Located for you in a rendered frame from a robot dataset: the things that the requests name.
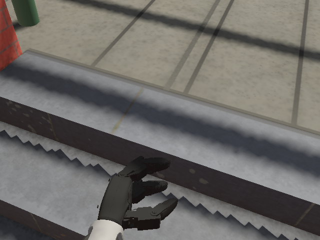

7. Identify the robot left forearm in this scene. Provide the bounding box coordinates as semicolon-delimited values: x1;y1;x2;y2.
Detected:
82;219;124;240

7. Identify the robot left hand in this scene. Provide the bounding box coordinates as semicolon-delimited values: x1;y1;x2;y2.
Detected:
97;156;178;231

